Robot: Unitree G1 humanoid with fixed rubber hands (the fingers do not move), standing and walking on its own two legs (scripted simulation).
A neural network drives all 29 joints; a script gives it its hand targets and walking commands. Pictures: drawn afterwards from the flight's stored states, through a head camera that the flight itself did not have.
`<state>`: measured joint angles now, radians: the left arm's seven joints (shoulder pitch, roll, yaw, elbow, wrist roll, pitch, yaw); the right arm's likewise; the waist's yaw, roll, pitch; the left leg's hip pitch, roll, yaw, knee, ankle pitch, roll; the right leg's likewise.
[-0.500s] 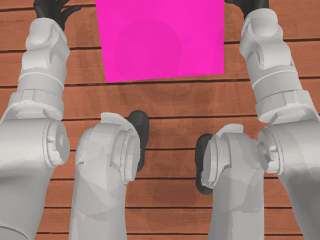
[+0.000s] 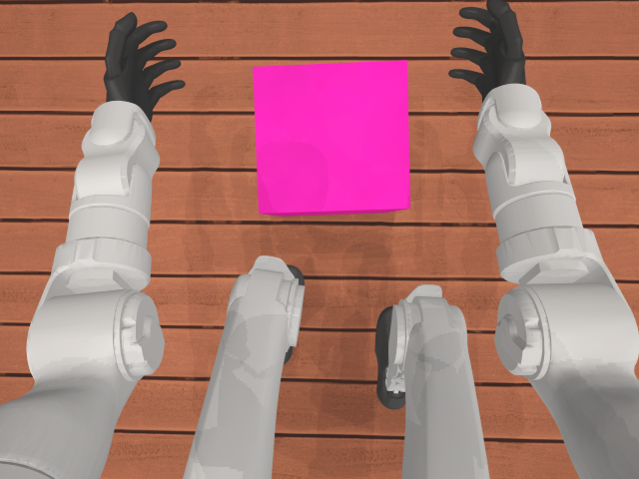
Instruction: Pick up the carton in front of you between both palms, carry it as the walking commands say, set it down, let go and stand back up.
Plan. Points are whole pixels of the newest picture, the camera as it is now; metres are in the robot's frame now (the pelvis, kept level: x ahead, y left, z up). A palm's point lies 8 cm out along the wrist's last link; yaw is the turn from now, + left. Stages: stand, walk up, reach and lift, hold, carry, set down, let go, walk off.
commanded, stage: set down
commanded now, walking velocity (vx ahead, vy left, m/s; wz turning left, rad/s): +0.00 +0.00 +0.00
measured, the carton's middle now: (331, 154) +0.48 +0.07 -0.36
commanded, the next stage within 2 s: let go in 0.46 s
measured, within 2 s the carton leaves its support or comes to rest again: neither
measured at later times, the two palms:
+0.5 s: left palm (1, 35) +0.46 +0.30 +0.04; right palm (607, 5) +0.53 -0.10 +0.04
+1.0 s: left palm out of the picture +0.34 +0.28 +0.16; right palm out of the picture +0.40 -0.15 +0.15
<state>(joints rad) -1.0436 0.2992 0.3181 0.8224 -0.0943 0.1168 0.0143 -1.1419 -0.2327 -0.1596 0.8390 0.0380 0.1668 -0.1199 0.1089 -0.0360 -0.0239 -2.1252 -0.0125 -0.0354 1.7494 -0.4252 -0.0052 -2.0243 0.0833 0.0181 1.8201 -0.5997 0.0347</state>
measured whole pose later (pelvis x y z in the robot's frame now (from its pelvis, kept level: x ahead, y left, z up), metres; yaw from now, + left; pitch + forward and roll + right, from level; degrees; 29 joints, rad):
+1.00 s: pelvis +0.09 +0.02 +0.25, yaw +3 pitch +25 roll -1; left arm -0.16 0.22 0.13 0.53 0.00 0.03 -0.09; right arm -0.23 -0.12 -0.14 0.57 -0.08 0.04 -0.04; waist 0.06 0.00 -0.06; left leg -0.92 -0.04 -0.03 0.74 -0.25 0.03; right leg -0.83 0.02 0.07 0.75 -0.37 0.04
